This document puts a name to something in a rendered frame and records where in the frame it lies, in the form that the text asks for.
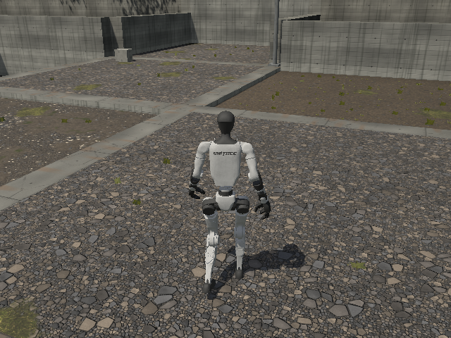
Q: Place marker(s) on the robot right forearm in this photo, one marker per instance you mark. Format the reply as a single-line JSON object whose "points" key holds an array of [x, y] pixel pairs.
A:
{"points": [[258, 185]]}

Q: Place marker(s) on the robot left hand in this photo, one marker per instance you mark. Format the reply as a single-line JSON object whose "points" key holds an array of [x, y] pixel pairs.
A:
{"points": [[191, 193]]}

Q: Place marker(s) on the humanoid robot torso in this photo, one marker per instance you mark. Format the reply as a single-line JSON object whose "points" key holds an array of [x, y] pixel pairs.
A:
{"points": [[225, 160]]}

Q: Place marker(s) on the robot left forearm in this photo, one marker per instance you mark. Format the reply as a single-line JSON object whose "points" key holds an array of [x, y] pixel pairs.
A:
{"points": [[193, 182]]}

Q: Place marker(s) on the left robot thigh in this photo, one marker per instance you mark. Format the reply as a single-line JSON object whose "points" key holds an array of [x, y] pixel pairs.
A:
{"points": [[211, 218]]}

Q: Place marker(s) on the robot right hand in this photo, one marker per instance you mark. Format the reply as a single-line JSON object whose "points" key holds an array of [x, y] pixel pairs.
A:
{"points": [[266, 209]]}

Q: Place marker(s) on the left robot upper arm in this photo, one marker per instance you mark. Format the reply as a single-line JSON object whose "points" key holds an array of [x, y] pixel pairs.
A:
{"points": [[203, 148]]}

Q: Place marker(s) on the right robot upper arm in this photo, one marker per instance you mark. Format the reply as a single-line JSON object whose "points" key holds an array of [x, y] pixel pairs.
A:
{"points": [[248, 149]]}

